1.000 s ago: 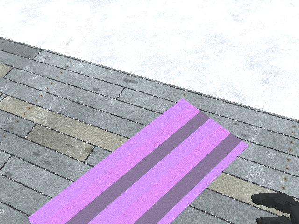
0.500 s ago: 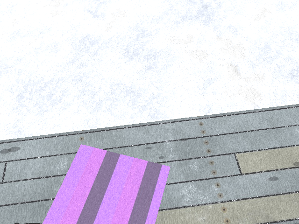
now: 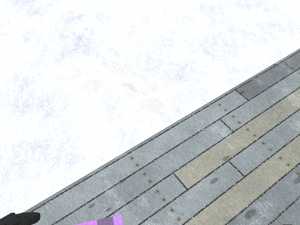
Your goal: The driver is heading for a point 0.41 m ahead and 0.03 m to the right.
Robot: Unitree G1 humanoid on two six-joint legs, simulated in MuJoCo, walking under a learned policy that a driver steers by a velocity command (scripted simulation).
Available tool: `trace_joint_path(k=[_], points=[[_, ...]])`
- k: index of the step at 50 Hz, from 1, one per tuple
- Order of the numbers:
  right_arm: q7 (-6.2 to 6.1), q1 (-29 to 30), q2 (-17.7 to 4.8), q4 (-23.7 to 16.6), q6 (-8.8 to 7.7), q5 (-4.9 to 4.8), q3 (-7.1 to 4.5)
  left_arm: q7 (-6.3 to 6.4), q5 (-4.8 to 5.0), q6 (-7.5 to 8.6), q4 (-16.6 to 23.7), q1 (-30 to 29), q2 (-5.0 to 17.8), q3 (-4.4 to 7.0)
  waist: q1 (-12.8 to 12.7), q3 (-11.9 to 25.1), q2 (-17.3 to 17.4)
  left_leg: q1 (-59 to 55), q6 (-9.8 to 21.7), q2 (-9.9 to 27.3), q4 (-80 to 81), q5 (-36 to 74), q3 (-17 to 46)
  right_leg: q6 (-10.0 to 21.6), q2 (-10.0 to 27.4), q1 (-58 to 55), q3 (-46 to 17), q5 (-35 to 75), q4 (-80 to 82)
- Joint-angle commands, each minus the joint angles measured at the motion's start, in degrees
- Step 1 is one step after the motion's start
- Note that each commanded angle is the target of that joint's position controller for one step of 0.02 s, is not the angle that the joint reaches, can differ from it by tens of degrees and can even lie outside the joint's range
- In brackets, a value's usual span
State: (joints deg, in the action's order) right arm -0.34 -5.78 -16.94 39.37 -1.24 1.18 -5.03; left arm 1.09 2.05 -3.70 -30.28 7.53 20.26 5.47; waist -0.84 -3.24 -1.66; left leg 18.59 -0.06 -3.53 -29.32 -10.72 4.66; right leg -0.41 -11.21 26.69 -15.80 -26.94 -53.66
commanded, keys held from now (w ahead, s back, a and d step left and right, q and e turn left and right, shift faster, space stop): e+shift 0.26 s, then shift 0.50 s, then q+shift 0.24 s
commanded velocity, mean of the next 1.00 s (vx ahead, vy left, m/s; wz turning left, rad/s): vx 0.00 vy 0.00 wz -0.39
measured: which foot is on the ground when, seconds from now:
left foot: down 0.00-0.38, up 0.40-0.76, down 0.78-0.98, up 1.00-1.00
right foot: up 0.00-0.36, down 0.38-1.00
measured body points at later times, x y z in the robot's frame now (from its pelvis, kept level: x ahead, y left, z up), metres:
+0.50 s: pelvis -0.01 -0.03 +0.01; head +0.02 -0.09 +0.45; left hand +0.26 +0.15 -0.06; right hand +0.01 -0.36 -0.12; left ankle +0.04 +0.12 -0.65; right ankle -0.04 -0.12 -0.73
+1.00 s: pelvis +0.01 -0.03 +0.00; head +0.04 -0.04 +0.44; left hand +0.24 +0.18 -0.11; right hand +0.04 -0.35 -0.10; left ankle +0.06 +0.09 -0.72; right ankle -0.04 -0.12 -0.73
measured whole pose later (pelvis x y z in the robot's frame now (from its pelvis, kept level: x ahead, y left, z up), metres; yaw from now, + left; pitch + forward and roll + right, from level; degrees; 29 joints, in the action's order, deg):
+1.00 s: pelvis +0.01 -0.03 +0.00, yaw -19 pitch +1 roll -1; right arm -0.5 -10.6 -17.5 38.9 1.5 -1.4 -4.1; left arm 2.4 -1.1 -1.9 -40.9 8.7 15.6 3.9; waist 0.5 -2.2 1.5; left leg 21.7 -1.2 1.0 -40.0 -20.3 4.7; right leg 2.5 -1.4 15.5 5.4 -19.1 -33.1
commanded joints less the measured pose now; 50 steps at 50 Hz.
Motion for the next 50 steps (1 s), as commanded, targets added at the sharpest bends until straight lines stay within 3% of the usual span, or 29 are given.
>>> trace_joint_path(k=[1,2,5,8,11,14,17,18,19,20,21,22,23,24,25,28,31,35,37,38,39,40,41,42,45,47,48,49,50], points=[[-1.52,7.7,-5.0,-7.7,0.12,-0.67,-1.06,0.16,0.03,-0.01,1.3,5.3,9.9,3.37,-2.2,4.5,7.7,-7.3,9.8,17.1,11.2,1.5,14.6,-3.6,7.8,9.1,4.9,2.3,-18.8],[-2.15,7.7,-5.2,-7.8,0.54,-1.14,-0.86,-0.07,0.06,-0.40,1.2,6.3,8.2,2.80,-1.7,3.5,7.5,-7.0,10.3,16.5,11.5,3.1,11.7,-4.3,8.7,10.5,6.7,4.2,-22.3],[-2.90,3.5,-6.1,-7.1,1.27,0.04,-0.94,-0.15,0.71,-0.14,2.8,2.8,5.3,1.45,1.3,3.6,8.4,-10.8,11.6,15.7,12.6,8.4,4.3,-5.7,12.7,13.0,12.6,7.1,-19.0],[-2.54,0.3,-7.7,-6.3,1.64,0.21,-1.74,-0.28,0.28,0.04,4.0,-0.2,4.1,0.85,3.7,6.0,9.1,-16.8,13.3,18.7,12.4,12.0,1.8,-6.9,16.3,13.6,13.9,5.9,-12.7],[-1.47,0.8,-9.4,-5.9,1.81,-0.11,-2.68,-0.75,-0.29,-0.01,4.0,-0.4,2.9,0.35,3.6,7.4,10.1,-15.9,13.0,20.1,12.3,13.3,-3.0,-6.2,17.8,8.0,15.8,5.0,-4.7],[-0.33,1.4,-10.2,-5.2,1.77,-0.99,-3.23,-1.30,-0.39,-0.48,3.1,0.6,3.1,0.55,2.7,7.8,10.6,-13.2,11.8,20.7,11.5,14.0,-6.8,-4.1,16.4,-0.3,18.9,4.9,4.7],[0.47,1.3,-10.0,-3.9,1.24,-3.30,-3.12,-1.69,-0.70,-1.08,1.7,4.1,2.6,1.09,-0.4,9.1,10.2,-12.7,9.1,21.5,5.6,16.4,-8.4,-0.3,13.3,-9.6,20.4,9.6,19.9],[0.61,-0.2,-8.2,-2.7,1.15,-3.88,-2.61,-1.46,-0.86,-1.08,0.2,7.6,3.7,1.72,-1.8,9.7,8.1,-8.4,5.8,20.0,0.6,14.0,-10.8,1.8,12.0,-17.6,19.6,16.1,27.2],[1.06,-2.5,-5.0,-2.4,1.00,-2.75,-1.64,-0.80,-0.75,-0.70,-0.6,11.0,8.6,3.18,-1.6,10.0,-3.7,3.6,0.4,14.6,-11.7,-0.2,-15.5,5.6,19.1,-28.9,7.6,34.7,31.7],[0.94,0.0,-2.8,-6.2,0.82,0.47,-0.21,-0.11,-2.00,0.07,1.0,8.9,14.4,3.60,-0.1,10.8,-20.0,21.4,-4.5,7.0,-27.0,-28.0,-15.1,17.3,34.2,-32.9,-11.7,50.7,30.0],[0.21,4.8,-6.4,-6.2,0.88,-0.42,-1.39,-0.71,-4.01,1.54,1.8,9.2,10.7,2.77,-5.2,14.6,-11.4,21.5,-4.4,6.6,-37.1,-28.9,-5.8,22.0,35.1,-28.5,-10.9,48.7,31.6],[-0.13,5.0,-6.9,-5.9,1.26,-1.73,-1.50,-0.77,-4.18,2.50,0.5,7.3,8.9,1.67,-3.5,11.7,-8.9,21.6,-3.4,7.6,-38.9,-24.4,-4.4,19.2,31.9,-25.6,-4.9,43.2,32.2],[-0.64,3.4,-6.3,-4.7,1.53,-1.72,-1.51,-0.46,-3.12,2.92,0.0,4.1,7.2,1.29,-1.7,9.6,-6.8,21.6,-3.0,8.3,-37.1,-19.6,-3.7,15.8,28.2,-24.1,-1.2,37.2,32.5],[-1.05,2.1,-6.9,-3.9,1.90,-1.15,-1.63,-0.11,-2.07,2.97,0.0,1.4,5.3,0.48,-0.5,8.3,-6.4,21.1,-3.4,8.4,-36.2,-15.4,-3.7,13.8,26.6,-23.2,0.8,37.0,32.5],[-1.04,0.2,-7.1,-3.0,2.21,-0.71,-1.71,0.19,-2.11,3.15,0.0,-0.3,4.8,-0.12,0.7,8.5,-6.9,17.4,-4.1,7.5,-37.4,-11.6,-4.1,13.6,25.3,-20.3,3.1,41.8,32.5],[-0.79,-2.8,-5.6,-1.6,2.50,-1.24,-1.09,0.50,-2.91,3.65,-0.9,-1.6,2.7,-1.22,1.9,9.6,-5.1,12.2,-5.2,6.9,-33.2,-6.4,-4.1,13.4,23.6,-19.6,6.3,42.8,33.0],[-0.62,-0.9,-3.5,-2.2,2.72,-1.14,0.14,0.39,-2.90,3.63,-2.4,-1.3,2.6,-1.38,0.7,8.0,-5.9,8.2,-5.1,7.3,-21.3,-6.5,-3.8,13.1,22.9,-19.4,6.2,38.3,32.9],[-0.53,-0.6,-4.2,-2.6,2.83,-1.39,0.32,-0.59,-2.90,3.39,-4.5,-0.8,3.0,-1.44,-0.6,5.7,-6.5,2.2,-4.2,6.7,-11.9,-10.9,-4.4,14.5,23.7,-16.2,2.9,32.8,32.4],[-0.48,-2.0,-3.5,-2.0,2.55,-1.32,0.61,-0.87,-2.43,3.47,-5.5,-1.9,1.7,-2.05,0.8,5.3,-5.6,-2.0,-3.4,6.2,-3.9,-7.4,-4.6,13.5,22.8,-15.0,2.0,31.3,31.0],[-0.32,-3.5,-2.7,-1.4,2.16,-0.83,0.99,-0.91,-2.05,3.58,-6.3,-2.1,0.6,-2.51,2.4,5.3,-4.2,-6.7,-2.6,6.2,4.4,1.1,-4.7,11.6,21.5,-13.5,2.5,29.2,30.4],[-0.18,-5.1,-3.4,-0.7,1.81,-0.03,1.24,-0.86,-2.67,4.10,-7.5,-0.2,-1.5,-3.18,2.4,7.2,-1.4,-12.2,-1.8,8.3,7.3,12.1,-2.0,8.4,19.7,-12.7,4.4,23.6,29.8],[-0.32,-4.3,-7.5,-1.4,1.69,-0.05,0.69,-0.98,-4.12,4.70,-8.0,2.8,-1.4,-3.06,-1.0,8.0,4.9,-14.3,-0.2,12.2,4.9,24.5,1.9,5.1,15.2,-11.7,8.2,15.8,27.0],[-0.05,-1.3,-9.6,-1.5,1.72,-1.29,-0.08,-0.70,-4.22,4.81,-8.4,4.3,0.4,-2.26,-3.2,7.2,10.4,-8.2,2.9,11.8,2.7,17.9,2.3,2.7,11.8,-14.3,12.0,12.8,28.2],[0.40,0.1,-9.2,-3.0,1.69,-2.07,-0.42,-0.06,-4.13,4.46,-8.4,0.2,3.8,-1.38,-0.3,4.8,8.9,-3.6,4.1,11.0,3.8,13.2,3.8,1.5,10.9,-15.7,13.9,12.7,25.6],[0.15,0.0,-9.3,-4.0,1.29,-2.56,-0.80,1.41,-3.12,2.81,-7.8,1.0,3.2,-0.12,-0.9,4.4,9.3,2.4,5.3,11.1,2.8,11.8,8.2,2.8,11.3,-17.3,15.5,15.1,22.0],[-0.31,-0.8,-7.4,-4.9,1.23,-2.87,-0.51,1.58,-2.84,2.12,-7.4,2.4,1.8,0.27,-1.2,5.7,6.1,6.9,4.8,9.6,-1.1,7.9,8.3,4.8,13.8,-19.7,13.8,16.0,23.4],[-0.42,-0.7,-6.5,-5.7,1.48,-2.89,-0.34,1.68,-2.97,1.91,-7.6,4.0,2.2,0.70,-1.6,6.1,2.2,10.6,3.2,7.7,-5.7,4.7,5.8,6.8,17.4,-21.9,11.1,17.6,26.2],[-0.40,-1.6,-5.1,-6.2,2.00,-2.94,-0.10,1.79,-3.15,1.93,-8.0,5.1,3.3,1.19,-1.3,6.8,-3.6,13.2,0.8,4.6,-13.2,0.3,-0.1,10.5,24.5,-23.3,5.8,21.9,30.5],[-0.24,-2.2,-4.2,-6.8,2.55,-2.48,-0.04,1.91,-3.44,2.40,-7.1,3.4,3.5,1.18,-0.9,7.4,-9.4,16.0,-0.9,4.6,-23.5,-17.8,-3.5,15.4,32.8,-23.0,0.0,29.3,33.0]])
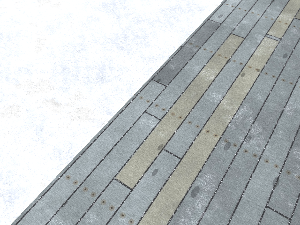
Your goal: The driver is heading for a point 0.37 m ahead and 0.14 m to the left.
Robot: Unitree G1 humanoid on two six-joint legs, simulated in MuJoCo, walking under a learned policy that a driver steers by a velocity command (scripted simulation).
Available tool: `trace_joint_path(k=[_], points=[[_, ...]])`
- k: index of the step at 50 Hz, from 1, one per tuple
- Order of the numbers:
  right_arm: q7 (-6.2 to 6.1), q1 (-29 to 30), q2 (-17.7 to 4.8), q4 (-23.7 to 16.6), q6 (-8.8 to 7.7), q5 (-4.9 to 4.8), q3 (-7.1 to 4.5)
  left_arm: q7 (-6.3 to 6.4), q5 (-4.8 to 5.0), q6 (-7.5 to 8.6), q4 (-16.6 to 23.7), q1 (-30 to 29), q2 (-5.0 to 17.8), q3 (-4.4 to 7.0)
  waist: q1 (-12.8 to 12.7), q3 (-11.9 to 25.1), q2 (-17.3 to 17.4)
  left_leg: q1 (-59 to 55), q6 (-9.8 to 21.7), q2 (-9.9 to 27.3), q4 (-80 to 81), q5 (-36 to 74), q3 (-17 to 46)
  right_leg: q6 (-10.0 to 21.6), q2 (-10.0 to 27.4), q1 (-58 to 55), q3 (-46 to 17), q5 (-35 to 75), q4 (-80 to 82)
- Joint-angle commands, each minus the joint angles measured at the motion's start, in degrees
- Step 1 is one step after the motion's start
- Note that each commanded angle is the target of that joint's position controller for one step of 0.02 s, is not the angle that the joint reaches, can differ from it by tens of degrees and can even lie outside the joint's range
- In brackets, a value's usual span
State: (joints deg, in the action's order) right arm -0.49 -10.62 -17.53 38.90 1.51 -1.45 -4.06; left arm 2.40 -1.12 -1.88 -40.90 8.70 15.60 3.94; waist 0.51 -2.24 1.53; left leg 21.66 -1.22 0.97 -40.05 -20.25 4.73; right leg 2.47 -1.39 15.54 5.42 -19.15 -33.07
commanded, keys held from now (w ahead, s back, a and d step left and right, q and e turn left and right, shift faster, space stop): q+shift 0.02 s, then w+q+shift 0.44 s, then w+e+shift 0.02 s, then shift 0.52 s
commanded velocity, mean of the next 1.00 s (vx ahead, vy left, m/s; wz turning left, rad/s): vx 0.43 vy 0.00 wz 0.55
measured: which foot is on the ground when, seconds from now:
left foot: up 0.00-0.34, down 0.36-0.76, up 0.78-1.00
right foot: down 0.00-0.36, up 0.38-0.72, down 0.74-1.00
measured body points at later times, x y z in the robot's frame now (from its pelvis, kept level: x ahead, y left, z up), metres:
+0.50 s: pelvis +0.14 +0.16 +0.00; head +0.15 +0.20 +0.45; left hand +0.16 +0.47 -0.11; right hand +0.34 -0.06 -0.10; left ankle +0.08 +0.21 -0.73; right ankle +0.16 -0.01 -0.62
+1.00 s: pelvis +0.33 +0.28 -0.01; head +0.33 +0.29 +0.44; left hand +0.24 +0.51 -0.14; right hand +0.60 +0.17 -0.11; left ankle +0.28 +0.40 -0.70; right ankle +0.49 +0.26 -0.73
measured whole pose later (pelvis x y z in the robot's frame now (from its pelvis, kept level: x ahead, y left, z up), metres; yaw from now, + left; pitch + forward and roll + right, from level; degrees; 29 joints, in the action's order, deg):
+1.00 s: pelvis +0.33 +0.28 -0.01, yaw +34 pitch -1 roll -2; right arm -0.2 -9.3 -13.3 39.9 4.9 1.1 0.0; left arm 1.1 -1.2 1.1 -46.4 18.9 12.6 0.0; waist -2.0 -1.0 0.2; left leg 26.4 -0.3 -1.2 -54.1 -25.7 5.9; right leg 2.3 -2.5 24.4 2.1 -3.9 -28.9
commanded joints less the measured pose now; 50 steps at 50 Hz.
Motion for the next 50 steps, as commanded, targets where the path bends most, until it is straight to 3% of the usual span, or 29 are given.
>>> trace_joint_path(k=[1,2,4,12,13,14,15,16,17,18,19,20,21,23,25,28,29,32,34,36,37,38,39,40,41,42,45,48,50], points=[[0.29,3.3,-4.9,-6.9,0.29,0.42,-1.73,0.63,-0.25,1.29,4.1,2.4,7.3,2.37,-2.2,6.2,-9.5,15.8,-0.4,3.3,-22.4,-14.1,-2.3,15.5,27.5,-11.5,-23.4,27.4,13.1],[0.71,3.0,-5.3,-6.9,0.79,-0.36,-2.02,0.52,0.22,2.02,4.4,2.9,7.8,2.57,-2.2,6.6,-5.7,18.3,-0.2,5.7,-25.6,-12.5,-1.7,15.0,27.8,-12.3,-22.8,14.1,16.1],[1.57,5.8,-4.6,-8.0,0.97,-0.82,-1.50,0.39,2.09,3.56,4.1,2.2,10.4,3.34,-3.0,3.3,-7.1,22.3,0.4,8.2,-23.9,-5.8,-2.1,11.0,25.0,-12.3,-20.8,-11.1,22.3],[3.05,9.2,-2.0,-10.4,-0.88,-0.90,0.03,-1.45,1.76,5.72,1.6,5.9,13.3,4.77,-4.6,0.0,-6.4,18.1,1.6,8.1,-10.4,-2.8,-7.9,5.9,22.2,-15.9,-2.4,-11.2,25.6],[5.18,10.4,-4.1,-10.8,1.10,5.39,-0.27,-2.80,-2.43,5.35,0.6,8.4,11.6,3.49,-5.4,0.3,-9.3,13.9,2.9,5.8,-5.7,-1.4,-12.7,3.3,21.0,-15.4,3.4,-14.2,25.1],[5.78,10.9,-4.2,-10.6,1.58,5.06,-0.67,-3.50,-1.95,5.03,0.2,9.4,11.3,3.52,-6.1,-0.6,-9.1,9.0,3.8,3.8,-3.4,-1.1,-15.5,2.1,20.4,-12.4,6.2,-12.5,23.1],[5.80,9.0,-4.4,-10.0,1.38,4.28,-0.80,-3.77,-1.36,4.51,-0.2,10.1,11.8,3.46,-5.1,-0.2,-8.7,3.6,4.9,1.5,-2.4,-1.7,-17.3,1.4,20.1,-10.3,7.9,-9.2,19.2],[5.33,3.1,-4.2,-8.1,1.01,3.62,-1.13,-3.85,-0.77,4.08,-0.1,8.8,12.8,3.51,-1.1,1.5,-7.8,-4.3,6.0,-1.6,-0.7,-1.3,-19.4,0.7,19.6,-7.2,10.2,1.4,11.1],[4.15,-8.2,-5.8,-4.0,0.32,3.12,-2.43,-3.82,-0.28,3.66,0.2,7.7,12.4,3.07,5.4,6.5,-2.7,-17.3,7.8,-5.3,1.0,-2.0,-18.4,-0.1,16.7,-2.7,14.1,17.6,-6.6],[2.68,-23.1,-11.5,0.1,-0.05,2.69,-4.29,-3.72,-0.76,3.51,3.5,2.1,10.2,2.09,14.1,8.8,9.0,-29.9,10.9,0.4,9.0,-11.5,-4.0,-2.4,13.5,13.0,13.6,14.4,-32.1],[2.24,-19.6,-18.2,-2.0,0.02,1.81,-4.43,-4.14,-1.77,4.54,10.8,-5.9,3.6,0.37,11.1,5.6,21.1,-32.0,15.0,11.8,25.3,-23.2,29.5,-5.5,2.6,37.7,3.5,-14.1,-46.2],[1.86,-16.9,-18.2,-4.0,-0.01,1.79,-4.37,-3.99,-3.01,5.20,13.7,-10.0,6.9,0.37,11.1,4.9,9.7,-31.1,17.8,16.2,29.9,-17.3,37.4,-6.1,3.9,44.1,-6.5,-9.8,-50.4],[0.99,-15.5,-15.8,-3.3,-0.25,2.75,-3.70,-3.92,-2.49,6.04,13.0,-7.5,6.7,-0.12,7.8,3.3,6.2,-29.7,18.5,17.0,26.8,-10.2,33.4,-5.6,5.9,44.3,-6.9,-5.2,-50.8],[0.13,-11.5,-11.1,-3.9,-1.00,3.40,-2.09,-3.41,-2.70,6.40,9.3,-0.2,7.5,-0.42,1.8,2.1,2.3,-19.3,16.7,11.4,22.7,-1.3,21.7,-5.4,9.2,36.2,-7.1,-0.8,-45.6],[-0.71,-9.0,-8.0,-4.5,-2.20,3.63,-0.53,-3.71,-2.64,4.75,7.1,3.8,6.9,-0.98,-1.4,2.1,3.7,-12.5,16.2,8.3,24.9,6.0,16.2,-5.3,8.8,30.5,-6.0,4.0,-42.6],[-0.92,-10.5,-7.8,-3.0,-3.77,2.47,-0.14,-3.39,-1.64,3.38,7.0,0.6,5.6,-1.85,-2.4,-1.6,0.9,-10.1,15.2,6.0,24.0,40.7,7.9,-5.4,6.3,27.0,-2.7,9.5,-32.4],[-1.96,-7.7,-4.9,-4.1,-4.32,-0.16,-0.02,-2.72,1.49,6.55,6.5,-2.1,5.9,-1.97,-1.4,-3.0,-1.5,-10.4,14.2,4.6,20.4,41.9,5.1,-4.2,5.6,27.3,-5.7,15.5,-22.3],[-3.69,-14.9,-7.0,-0.4,-2.97,-0.43,-0.36,-4.68,-0.08,9.41,6.0,-9.1,0.9,-3.79,2.9,1.6,1.5,-12.0,10.0,4.2,17.8,47.7,2.9,-1.7,-1.5,14.9,-0.9,33.7,-1.9],[-4.11,-15.6,-7.5,0.6,-1.61,-0.13,-0.66,-5.17,-0.16,9.02,3.0,-2.9,3.7,-2.42,1.1,4.2,5.1,-13.4,7.9,4.1,14.2,46.8,5.2,-0.9,-3.6,5.9,-2.5,34.9,1.3],[-3.92,-12.7,-7.1,0.1,-0.72,-0.55,-0.54,-4.98,-0.76,8.58,0.2,5.7,6.2,-0.97,-3.9,5.8,6.9,-14.4,5.5,3.3,4.6,51.1,5.8,0.7,-3.8,-1.5,-2.8,34.9,3.2],[-3.38,-9.8,-6.8,-0.4,-0.72,-0.75,-0.25,-4.70,-1.28,8.79,-2.3,13.4,7.0,-0.74,-8.1,8.3,4.6,-13.3,3.6,0.3,-6.1,47.5,3.8,2.4,-1.1,-9.5,-3.2,45.6,5.9],[-2.85,-14.8,-1.3,-1.4,-1.03,0.37,0.93,-4.71,-3.08,8.83,-3.9,19.6,9.4,-0.83,-6.8,16.6,-9.0,-2.6,-1.1,-8.2,-33.9,8.6,4.5,11.7,15.1,-25.2,-19.5,71.1,1.0],[-1.97,-26.2,-3.0,0.5,-2.18,-1.66,-0.04,-3.99,0.15,7.34,-4.6,24.0,8.5,-0.90,-4.2,29.8,-15.2,8.5,0.4,-14.1,-46.4,-21.9,8.2,18.7,26.3,-40.4,-35.3,81.7,-2.8],[-1.88,-23.9,-5.2,2.3,-2.10,0.01,0.00,-3.01,2.55,6.05,-2.8,20.6,8.1,-0.31,-5.4,29.4,-9.6,11.5,0.9,-10.2,-47.5,-17.4,11.8,18.5,24.8,-34.6,-35.9,57.6,1.8],[-1.52,-16.3,-5.3,0.6,-2.12,1.15,0.35,-1.74,2.79,4.44,-0.9,13.7,6.3,-0.54,-4.6,20.1,-8.8,13.4,1.4,-7.4,-46.2,-12.2,8.5,16.9,22.2,-22.3,-33.9,36.2,7.6],[-1.06,-9.9,-4.3,-1.2,-1.70,2.13,1.03,-0.72,1.53,3.52,0.1,7.9,2.7,-1.83,-3.1,13.5,-5.1,12.2,1.1,-5.3,-42.2,-8.6,6.9,15.1,19.5,-10.8,-30.2,25.7,11.6],[0.24,-9.9,0.5,-0.4,3.23,2.66,2.42,-0.23,0.11,4.12,-0.6,6.7,1.8,-2.90,1.5,8.2,-5.8,-1.8,-0.4,-4.5,-30.2,-5.8,3.1,11.9,14.2,11.5,-20.0,22.1,16.7],[0.48,-10.1,2.2,1.3,4.13,2.33,3.78,-1.13,-0.62,4.43,-0.7,5.4,3.3,-2.86,3.2,7.6,-9.0,-8.2,0.8,-2.8,-13.7,-5.6,-2.5,8.6,10.1,15.8,-13.2,17.1,17.5],[0.48,-8.3,1.5,1.8,4.14,2.85,3.73,-1.66,0.26,3.15,-1.1,6.3,4.4,-2.26,2.0,7.1,-10.2,-10.4,1.4,-2.6,-7.0,-2.6,-4.9,6.8,10.0,15.8,-15.5,2.7,18.4]])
